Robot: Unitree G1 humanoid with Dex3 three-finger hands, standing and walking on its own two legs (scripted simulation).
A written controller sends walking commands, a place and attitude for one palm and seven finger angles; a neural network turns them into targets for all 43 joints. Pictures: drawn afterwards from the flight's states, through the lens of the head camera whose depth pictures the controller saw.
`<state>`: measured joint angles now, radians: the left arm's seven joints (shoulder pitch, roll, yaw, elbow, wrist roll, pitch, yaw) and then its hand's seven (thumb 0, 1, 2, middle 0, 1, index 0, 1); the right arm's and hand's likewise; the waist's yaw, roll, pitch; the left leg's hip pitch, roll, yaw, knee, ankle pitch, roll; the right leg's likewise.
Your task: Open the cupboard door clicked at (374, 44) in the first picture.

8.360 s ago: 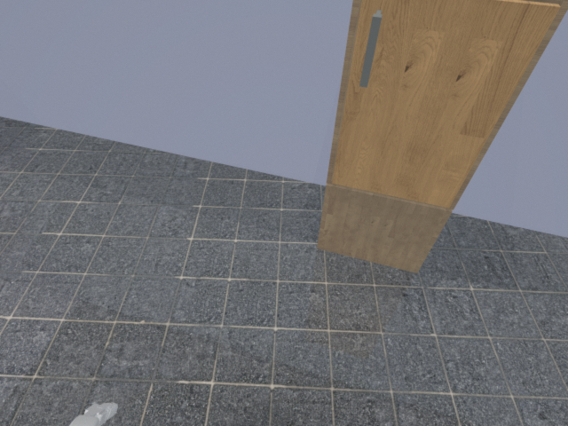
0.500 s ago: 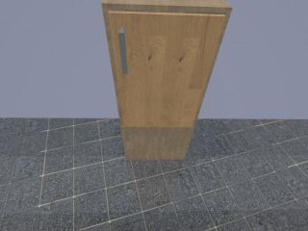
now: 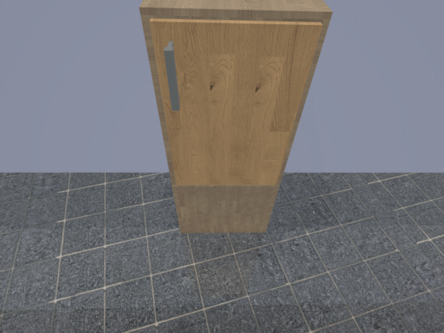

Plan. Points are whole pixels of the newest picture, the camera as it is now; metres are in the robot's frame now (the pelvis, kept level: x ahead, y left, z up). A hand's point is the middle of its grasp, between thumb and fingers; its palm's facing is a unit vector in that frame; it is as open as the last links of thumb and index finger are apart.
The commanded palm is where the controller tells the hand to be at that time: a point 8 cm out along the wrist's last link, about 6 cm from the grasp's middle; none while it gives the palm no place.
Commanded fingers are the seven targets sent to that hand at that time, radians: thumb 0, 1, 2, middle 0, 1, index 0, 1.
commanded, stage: look again from close up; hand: left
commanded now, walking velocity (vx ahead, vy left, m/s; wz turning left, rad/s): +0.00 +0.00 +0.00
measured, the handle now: (173, 77) +0.66 +0.17 +0.12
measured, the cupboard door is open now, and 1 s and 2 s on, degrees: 0 0 0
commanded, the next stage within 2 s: shuffle to correct the standing spot in 0.08 s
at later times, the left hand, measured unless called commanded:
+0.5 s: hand out of the picture +0.01 +0.13 -0.18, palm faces +0.09 -0.98 -0.16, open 7.4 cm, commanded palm none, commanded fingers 0.00 0.90 0.90 -0.20 -0.30 -0.20 -0.30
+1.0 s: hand (160, 315) +0.19 +0.15 -0.18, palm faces +0.07 -0.98 -0.18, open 7.3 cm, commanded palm none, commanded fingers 0.00 0.90 0.90 -0.20 -0.30 -0.20 -0.30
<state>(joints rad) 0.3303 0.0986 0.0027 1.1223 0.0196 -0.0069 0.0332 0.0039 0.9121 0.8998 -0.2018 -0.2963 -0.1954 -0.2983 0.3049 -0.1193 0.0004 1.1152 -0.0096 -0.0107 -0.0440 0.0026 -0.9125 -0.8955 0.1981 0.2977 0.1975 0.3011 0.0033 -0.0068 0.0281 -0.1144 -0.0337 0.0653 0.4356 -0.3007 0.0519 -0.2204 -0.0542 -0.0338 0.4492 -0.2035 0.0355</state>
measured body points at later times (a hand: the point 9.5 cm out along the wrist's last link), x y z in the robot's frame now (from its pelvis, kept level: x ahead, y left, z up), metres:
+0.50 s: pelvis +0.04 -0.03 -0.01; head +0.06 -0.03 +0.44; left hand +0.01 +0.18 -0.17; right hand -0.02 -0.23 -0.17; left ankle -0.04 +0.08 -0.74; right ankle +0.02 -0.14 -0.74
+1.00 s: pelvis +0.17 -0.05 +0.00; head +0.22 -0.03 +0.44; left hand +0.19 +0.20 -0.16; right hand +0.15 -0.26 -0.15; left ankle +0.08 +0.07 -0.74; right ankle +0.24 -0.19 -0.71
